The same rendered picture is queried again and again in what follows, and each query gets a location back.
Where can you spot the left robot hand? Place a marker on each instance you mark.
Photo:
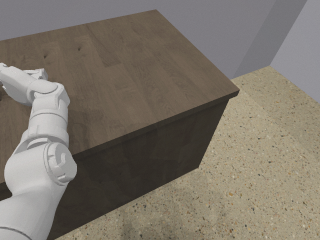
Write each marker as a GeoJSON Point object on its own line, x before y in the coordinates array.
{"type": "Point", "coordinates": [16, 82]}

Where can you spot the left robot upper arm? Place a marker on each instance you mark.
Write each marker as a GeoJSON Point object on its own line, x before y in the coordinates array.
{"type": "Point", "coordinates": [37, 178]}

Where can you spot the counter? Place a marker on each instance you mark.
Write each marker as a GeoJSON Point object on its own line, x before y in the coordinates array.
{"type": "Point", "coordinates": [144, 106]}

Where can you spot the robot left forearm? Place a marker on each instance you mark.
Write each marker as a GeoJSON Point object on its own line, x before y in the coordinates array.
{"type": "Point", "coordinates": [49, 116]}

